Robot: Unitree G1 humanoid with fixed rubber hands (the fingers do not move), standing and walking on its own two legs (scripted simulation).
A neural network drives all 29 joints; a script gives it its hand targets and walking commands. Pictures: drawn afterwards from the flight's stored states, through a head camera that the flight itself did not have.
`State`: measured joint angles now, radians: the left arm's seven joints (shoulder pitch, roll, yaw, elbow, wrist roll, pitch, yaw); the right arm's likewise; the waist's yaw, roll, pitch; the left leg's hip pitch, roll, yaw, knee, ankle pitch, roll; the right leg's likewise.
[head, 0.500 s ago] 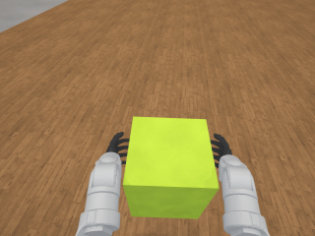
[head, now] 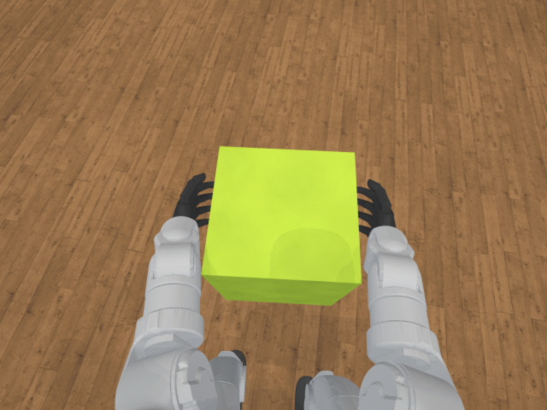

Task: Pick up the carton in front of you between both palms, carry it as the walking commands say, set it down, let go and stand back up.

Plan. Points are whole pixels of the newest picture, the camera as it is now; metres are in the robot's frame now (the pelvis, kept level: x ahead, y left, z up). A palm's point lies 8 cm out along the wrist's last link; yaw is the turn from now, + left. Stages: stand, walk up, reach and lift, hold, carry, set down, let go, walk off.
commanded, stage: set down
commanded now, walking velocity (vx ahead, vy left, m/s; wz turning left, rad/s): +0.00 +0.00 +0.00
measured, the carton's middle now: (282, 235) +0.37 +0.02 -0.10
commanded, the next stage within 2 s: none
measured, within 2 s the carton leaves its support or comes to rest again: rests again in 1.90 s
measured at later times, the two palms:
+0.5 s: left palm (201, 231) +0.41 +0.19 -0.20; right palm (344, 246) +0.39 -0.11 -0.19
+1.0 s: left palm (204, 240) +0.45 +0.21 -0.36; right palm (320, 249) +0.44 -0.09 -0.35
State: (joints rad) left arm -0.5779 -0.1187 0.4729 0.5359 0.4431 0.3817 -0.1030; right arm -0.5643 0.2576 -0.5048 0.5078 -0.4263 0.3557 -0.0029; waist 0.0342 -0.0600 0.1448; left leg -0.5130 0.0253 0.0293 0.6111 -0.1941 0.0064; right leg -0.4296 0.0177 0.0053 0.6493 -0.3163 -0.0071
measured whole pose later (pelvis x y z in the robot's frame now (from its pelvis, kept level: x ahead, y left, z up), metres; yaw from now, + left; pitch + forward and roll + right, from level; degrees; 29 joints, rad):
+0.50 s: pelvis -0.04 +0.02 -0.13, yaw -3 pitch +37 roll -2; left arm -0.86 -0.03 0.46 0.58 0.32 0.29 -0.08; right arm -0.78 0.20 -0.53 0.47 -0.25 0.25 -0.06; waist 0.03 -0.06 -0.10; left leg -1.56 0.02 0.00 1.23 -0.33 0.02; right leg -1.47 0.04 0.02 1.28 -0.46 0.03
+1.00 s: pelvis -0.06 +0.01 -0.25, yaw -4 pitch +47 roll -5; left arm -1.13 0.12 0.40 0.70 0.26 0.33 -0.04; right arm -1.06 0.11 -0.53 0.59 -0.19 0.28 -0.12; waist 0.04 -0.07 -0.07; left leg -2.09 0.00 -0.05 1.69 -0.42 0.01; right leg -1.96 0.09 0.00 1.73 -0.60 0.04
